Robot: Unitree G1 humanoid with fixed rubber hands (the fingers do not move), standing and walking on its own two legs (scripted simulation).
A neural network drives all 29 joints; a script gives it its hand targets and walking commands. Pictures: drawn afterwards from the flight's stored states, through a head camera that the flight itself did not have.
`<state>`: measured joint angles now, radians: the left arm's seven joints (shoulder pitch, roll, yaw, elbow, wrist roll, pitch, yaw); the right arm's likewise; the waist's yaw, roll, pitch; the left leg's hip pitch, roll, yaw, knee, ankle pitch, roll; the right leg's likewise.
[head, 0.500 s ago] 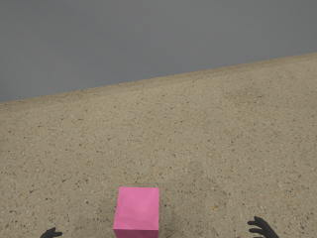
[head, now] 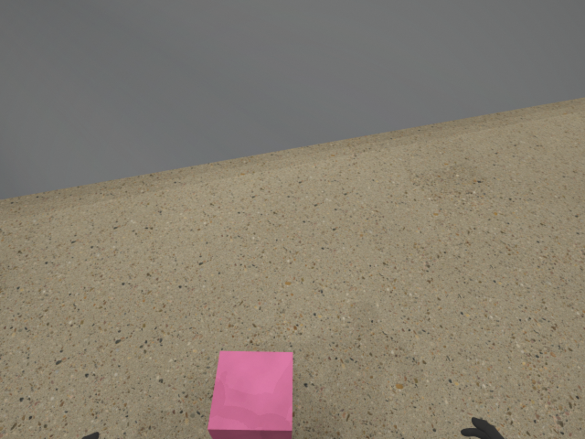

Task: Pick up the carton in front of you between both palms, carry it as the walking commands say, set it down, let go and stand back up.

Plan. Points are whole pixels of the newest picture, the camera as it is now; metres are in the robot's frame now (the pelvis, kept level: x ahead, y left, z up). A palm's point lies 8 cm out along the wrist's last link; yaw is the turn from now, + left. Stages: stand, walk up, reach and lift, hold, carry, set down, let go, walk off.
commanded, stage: stand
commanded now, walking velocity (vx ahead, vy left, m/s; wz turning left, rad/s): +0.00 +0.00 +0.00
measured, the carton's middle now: (255, 403) +0.40 +0.09 -0.65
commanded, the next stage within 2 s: none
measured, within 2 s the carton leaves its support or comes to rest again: neither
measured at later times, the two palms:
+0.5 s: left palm out of the picture +0.06 +0.29 -0.09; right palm out of the picture +0.07 -0.32 -0.09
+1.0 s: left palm out of the picture +0.06 +0.30 -0.09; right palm out of the picture +0.06 -0.32 -0.10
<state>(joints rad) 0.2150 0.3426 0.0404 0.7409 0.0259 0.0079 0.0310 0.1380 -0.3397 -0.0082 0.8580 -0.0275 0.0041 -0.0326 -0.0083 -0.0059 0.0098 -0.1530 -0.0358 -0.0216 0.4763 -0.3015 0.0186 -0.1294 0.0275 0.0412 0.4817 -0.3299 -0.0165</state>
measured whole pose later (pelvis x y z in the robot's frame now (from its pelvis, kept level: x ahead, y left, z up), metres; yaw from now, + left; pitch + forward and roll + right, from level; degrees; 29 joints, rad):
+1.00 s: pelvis -0.03 -0.01 +0.01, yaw +0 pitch -3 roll +0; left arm 0.15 0.37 0.03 1.00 0.02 -0.01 0.01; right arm 0.12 -0.39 0.01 1.05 -0.02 -0.01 -0.01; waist 0.00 0.01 0.02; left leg -0.10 -0.01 -0.03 0.33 -0.18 0.00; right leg -0.07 0.04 0.03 0.32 -0.20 -0.03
